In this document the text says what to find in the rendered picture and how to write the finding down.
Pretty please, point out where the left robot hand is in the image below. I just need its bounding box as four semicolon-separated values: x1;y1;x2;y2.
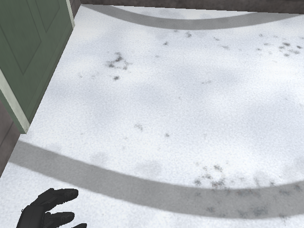
16;188;87;228

